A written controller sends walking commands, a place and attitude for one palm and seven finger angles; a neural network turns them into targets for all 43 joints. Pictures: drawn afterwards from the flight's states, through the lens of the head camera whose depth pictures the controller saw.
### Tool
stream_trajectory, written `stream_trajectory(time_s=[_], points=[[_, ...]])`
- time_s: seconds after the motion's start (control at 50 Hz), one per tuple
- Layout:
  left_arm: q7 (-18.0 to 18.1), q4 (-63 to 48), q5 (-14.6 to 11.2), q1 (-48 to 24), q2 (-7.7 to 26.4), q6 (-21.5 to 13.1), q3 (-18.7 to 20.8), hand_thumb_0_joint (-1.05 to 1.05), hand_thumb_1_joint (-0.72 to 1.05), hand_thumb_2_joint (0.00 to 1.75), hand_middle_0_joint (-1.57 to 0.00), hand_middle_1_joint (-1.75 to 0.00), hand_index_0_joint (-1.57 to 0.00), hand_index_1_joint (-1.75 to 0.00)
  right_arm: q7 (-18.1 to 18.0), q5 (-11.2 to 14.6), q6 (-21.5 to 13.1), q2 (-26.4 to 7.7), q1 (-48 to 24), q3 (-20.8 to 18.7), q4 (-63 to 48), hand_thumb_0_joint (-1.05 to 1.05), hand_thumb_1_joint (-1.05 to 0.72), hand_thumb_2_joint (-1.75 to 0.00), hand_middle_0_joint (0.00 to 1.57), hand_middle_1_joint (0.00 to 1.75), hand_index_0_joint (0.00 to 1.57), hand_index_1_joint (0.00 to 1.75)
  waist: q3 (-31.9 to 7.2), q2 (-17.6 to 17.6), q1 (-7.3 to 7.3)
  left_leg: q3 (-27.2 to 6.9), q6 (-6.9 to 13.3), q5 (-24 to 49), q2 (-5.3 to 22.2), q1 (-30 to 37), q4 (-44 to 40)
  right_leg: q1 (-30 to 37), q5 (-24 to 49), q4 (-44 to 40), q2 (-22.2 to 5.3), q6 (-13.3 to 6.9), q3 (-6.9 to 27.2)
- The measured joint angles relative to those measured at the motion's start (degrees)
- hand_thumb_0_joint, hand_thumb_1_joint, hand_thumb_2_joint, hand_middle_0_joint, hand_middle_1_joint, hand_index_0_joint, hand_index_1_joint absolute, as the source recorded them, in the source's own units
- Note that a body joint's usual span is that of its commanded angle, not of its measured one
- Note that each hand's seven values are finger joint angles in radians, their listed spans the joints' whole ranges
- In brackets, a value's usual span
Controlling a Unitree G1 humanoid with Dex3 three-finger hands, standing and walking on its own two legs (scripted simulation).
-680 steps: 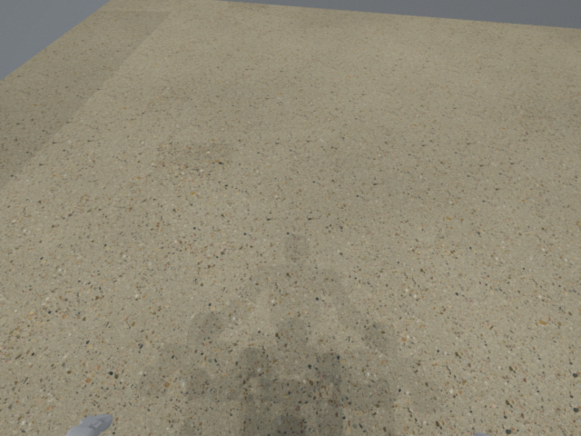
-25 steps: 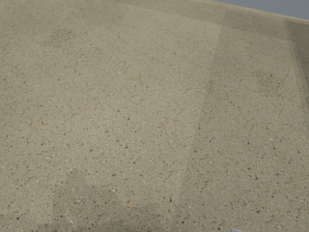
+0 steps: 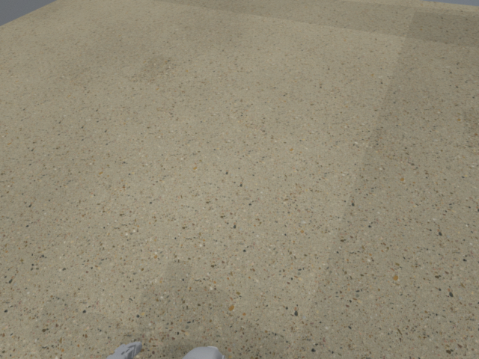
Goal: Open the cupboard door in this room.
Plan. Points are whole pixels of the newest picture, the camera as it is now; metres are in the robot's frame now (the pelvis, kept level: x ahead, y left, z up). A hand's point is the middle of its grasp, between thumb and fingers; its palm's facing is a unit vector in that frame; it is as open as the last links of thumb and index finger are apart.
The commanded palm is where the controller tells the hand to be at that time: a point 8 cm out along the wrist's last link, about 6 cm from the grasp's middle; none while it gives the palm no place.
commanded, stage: turn or walk to find it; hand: left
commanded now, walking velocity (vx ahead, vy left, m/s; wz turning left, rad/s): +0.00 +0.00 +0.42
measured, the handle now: out of the picture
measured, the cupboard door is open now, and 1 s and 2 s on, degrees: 0 0 0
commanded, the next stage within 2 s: none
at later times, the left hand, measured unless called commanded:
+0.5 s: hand out of the picture -0.05 +0.26 -0.18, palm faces +0.27 -0.93 -0.25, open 7.4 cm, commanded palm none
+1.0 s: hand out of the picture -0.05 +0.20 -0.15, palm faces +0.43 -0.86 -0.27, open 7.4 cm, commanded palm none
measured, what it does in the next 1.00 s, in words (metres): steps on the spot, turning left: left foot, then right foot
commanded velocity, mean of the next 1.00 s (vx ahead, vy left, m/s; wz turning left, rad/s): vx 0.00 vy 0.00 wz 0.42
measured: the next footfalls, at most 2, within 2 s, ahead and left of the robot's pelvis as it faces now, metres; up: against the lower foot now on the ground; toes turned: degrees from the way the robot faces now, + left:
left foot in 0.36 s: -0.01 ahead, +0.16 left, +0.00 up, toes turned +15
right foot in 0.78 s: +0.04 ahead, -0.09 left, +0.00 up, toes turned +15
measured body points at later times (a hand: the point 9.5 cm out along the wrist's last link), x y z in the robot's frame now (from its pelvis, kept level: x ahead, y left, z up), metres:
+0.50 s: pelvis -0.03 +0.04 +0.00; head +0.00 +0.07 +0.45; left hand -0.06 +0.31 -0.16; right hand +0.13 -0.18 -0.13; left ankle -0.05 +0.15 -0.74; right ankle -0.02 -0.10 -0.67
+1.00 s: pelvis -0.04 -0.01 +0.00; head +0.00 -0.03 +0.45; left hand -0.07 +0.24 -0.13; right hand +0.10 -0.23 -0.16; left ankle -0.13 +0.12 -0.65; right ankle +0.01 -0.10 -0.74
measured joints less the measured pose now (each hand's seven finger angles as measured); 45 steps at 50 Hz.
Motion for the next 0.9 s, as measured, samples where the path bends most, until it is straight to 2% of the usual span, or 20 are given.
stream_trajectory(time_s=[0.06,0.14,0.2,0.28,0.32,0.34,0.36,0.38,0.42,0.48,0.54,0.64,0.72,0.76,0.78,0.8,0.82,0.86,0.9], points=[[0.15,0.65,0.08,1.08,-0.59,0.3,-0.07,0.0,0.91,0.9,-0.2,-0.3,-0.2,-0.3,0.38,-0.11,0.13,-0.65,0.54,-0.37,0.39,0.01,-0.91,-0.9,0.2,0.29,0.2,0.3,0.15,0.15,-0.38,1.25,-1.08,3.16,1.84,-2.4,8.89,1.31,0.9,-1.91,-0.74,0.02,-1.77],[0.19,1.41,0.27,2.36,-0.71,0.05,-0.02,0.01,0.91,0.9,-0.21,-0.3,-0.2,-0.3,0.47,-0.08,0.34,-0.69,0.84,-0.21,1.16,0.01,-0.91,-0.9,0.19,0.29,0.2,0.3,0.33,-0.82,0.01,2.11,-2.36,3.43,4.06,-1.26,8.56,1.95,1.15,-2.69,-2.0,0.07,-3.87],[0.15,1.93,0.53,3.28,-0.3,-0.07,0.13,0.01,0.91,0.9,-0.21,-0.3,-0.2,-0.3,0.39,0.08,0.48,-0.49,-0.01,0.18,1.65,0.01,-0.91,-0.9,0.19,0.29,0.19,0.3,0.65,-1.82,0.81,3.09,-2.7,1.25,5.04,1.35,2.77,1.77,1.03,-2.38,-3.08,0.37,-5.17],[-0.05,2.88,0.84,4.37,1.02,0.1,0.54,0.0,0.91,0.9,-0.21,-0.3,-0.2,-0.3,0.27,0.52,0.0,-0.09,-2.37,0.89,1.3,0.01,-0.91,-0.9,0.19,0.29,0.19,0.3,1.25,-3.21,2.21,5.23,-2.22,-1.04,5.2,5.74,-7.9,0.82,0.5,-0.66,-4.59,1.3,-6.69],[-0.07,3.54,0.82,4.9,1.99,0.38,0.92,0.0,0.91,0.9,-0.21,-0.3,-0.2,-0.3,0.21,0.69,-0.64,0.16,-3.62,1.24,0.57,0.01,-0.91,-0.9,0.19,0.29,0.19,0.3,1.37,-3.95,2.65,6.63,-1.81,0.95,4.92,8.46,-14.72,0.09,-0.19,1.1,-5.45,2.09,-7.55],[-0.07,3.85,0.66,5.26,2.5,0.61,1.15,0.0,0.91,0.9,-0.21,-0.3,-0.2,-0.3,0.25,0.7,-1.14,0.19,-4.07,1.41,0.05,0.01,-0.91,-0.9,0.19,0.29,0.19,0.3,1.25,-4.18,2.71,7.36,-1.5,4.25,4.82,10.34,-19.56,-0.46,-0.84,2.55,-5.9,2.62,-8.01],[-0.11,3.95,0.41,5.78,3.03,0.97,1.41,0.0,0.91,0.9,-0.21,-0.3,-0.2,-0.3,0.32,0.61,-1.77,0.14,-4.39,1.52,-0.54,0.01,-0.91,-0.9,0.19,0.29,0.19,0.3,0.88,-4.3,2.78,7.49,-0.13,8.08,4.78,11.6,-23.31,-1.54,-1.8,4.76,-6.31,3.18,-8.31],[-0.07,4.27,0.21,5.83,3.89,1.53,1.73,0.01,0.91,0.9,-0.21,-0.3,-0.2,-0.3,0.29,0.49,-2.26,0.66,-5.11,1.56,-0.83,0.01,-0.91,-0.9,0.19,0.29,0.19,0.3,1.07,-5.44,3.11,7.78,1.2,8.36,4.11,11.23,-22.73,-3.12,-5.64,8.4,-6.74,3.92,-6.87],[0.24,5.1,0.17,5.69,5.13,3.03,2.05,0.01,0.91,0.9,-0.2,-0.3,-0.2,-0.3,0.15,0.3,-2.94,1.55,-6.0,2.0,-1.49,0.01,-0.91,-0.9,0.19,0.29,0.2,0.3,1.08,-6.44,3.5,7.78,2.45,6.92,3.68,10.97,-21.69,-6.65,-12.03,17.39,-5.32,4.64,-2.67],[-0.06,5.85,0.08,4.81,5.85,3.79,2.33,0.01,0.91,0.9,-0.2,-0.3,-0.2,-0.3,-0.45,0.1,-3.21,2.23,-6.27,2.53,-2.1,0.01,-0.91,-0.9,0.2,0.29,0.2,0.3,0.58,-6.0,3.32,6.48,2.75,7.96,3.49,11.92,-24.34,-10.42,-10.69,26.79,-3.21,5.23,0.62],[-0.43,5.08,0.01,3.85,5.87,3.29,2.24,0.01,0.91,0.9,-0.2,-0.3,-0.19,-0.3,-0.57,0.15,-3.21,2.48,-6.28,2.89,-2.17,0.01,-0.91,-0.9,0.2,0.29,0.2,0.3,0.25,-5.41,3.33,5.28,3.0,10.3,2.95,12.85,-27.59,-11.79,-7.81,28.54,-2.44,5.75,2.22],[-0.41,3.35,-0.1,1.94,4.96,2.86,1.81,0.01,0.91,0.9,-0.2,-0.3,-0.19,-0.3,-0.39,0.06,-3.0,2.67,-5.47,2.76,-2.39,0.01,-0.91,-0.9,0.2,0.29,0.2,0.3,-0.11,-4.26,2.54,3.25,2.9,12.3,2.04,12.73,-29.69,-10.57,-7.56,23.4,-1.5,6.17,3.71],[-0.34,1.94,-0.32,0.43,3.76,2.26,1.32,0.01,0.91,0.9,-0.2,-0.3,-0.19,-0.3,-0.24,-0.16,-2.4,2.44,-4.4,2.25,-2.26,0.01,-0.91,-0.9,0.2,0.29,0.2,0.3,-0.17,-2.98,1.36,1.34,2.07,12.55,1.57,11.24,-28.58,-6.87,-7.44,13.75,-0.21,5.73,3.8],[-0.36,1.25,-0.43,0.07,3.17,1.57,1.02,0.01,0.91,0.9,-0.2,-0.3,-0.19,-0.3,-0.19,-0.09,-2.05,2.15,-3.64,1.9,-2.09,0.01,-0.91,-0.9,0.2,0.29,0.2,0.3,-0.35,-2.35,0.97,0.37,1.35,12.14,1.23,9.91,-26.92,-3.78,-3.74,6.42,0.48,5.42,3.32],[-0.36,0.85,-0.39,0.12,2.98,1.08,0.87,0.01,0.91,0.9,-0.2,-0.3,-0.19,-0.3,-0.15,0.06,-1.9,2.0,-3.12,1.71,-2.03,0.01,-0.91,-0.9,0.2,0.29,0.2,0.3,-0.58,-2.24,0.94,-0.02,0.9,11.64,0.88,8.97,-25.52,-1.93,-0.87,1.99,0.57,4.73,2.98],[-0.23,0.8,-0.14,0.01,2.27,0.57,0.74,0.01,0.91,0.9,-0.2,-0.3,-0.19,-0.3,-0.09,0.28,-1.73,1.45,-2.85,1.41,-1.83,0.01,-0.91,-0.9,0.2,0.29,0.2,0.3,-0.41,-1.0,0.89,-0.7,0.93,10.84,1.27,7.9,-23.39,-1.6,0.39,1.24,1.15,2.87,2.14],[-0.19,0.61,0.09,0.07,1.63,0.26,0.5,0.01,0.91,0.9,-0.2,-0.3,-0.2,-0.3,-0.11,0.35,-1.39,1.01,-2.52,1.04,-1.65,0.01,-0.91,-0.9,0.2,0.29,0.2,0.3,-0.25,-0.17,0.67,-1.03,0.75,6.59,1.17,6.37,-19.37,-1.64,0.31,1.82,1.22,1.51,1.27],[-0.12,0.17,0.19,0.62,0.65,0.02,0.27,0.0,0.91,0.9,-0.2,-0.3,-0.2,-0.3,-0.05,0.18,-0.49,0.39,-1.81,0.47,-1.13,0.01,-0.91,-0.9,0.2,0.29,0.2,0.3,-0.26,0.08,0.7,-0.48,0.53,0.38,0.35,2.56,-7.75,-1.27,-0.3,2.01,0.33,0.21,0.04],[-0.04,0.14,0.18,1.31,-0.07,0.13,0.14,0.0,0.91,0.9,-0.2,-0.3,-0.2,-0.3,0.22,0.02,0.0,-0.22,-1.4,0.03,-0.58,0.01,-0.91,-0.9,0.2,0.29,0.2,0.3,-0.14,0.21,0.72,0.56,0.09,0.59,0.66,-0.44,2.47,-0.31,0.1,0.67,-0.34,0.03,-0.98]])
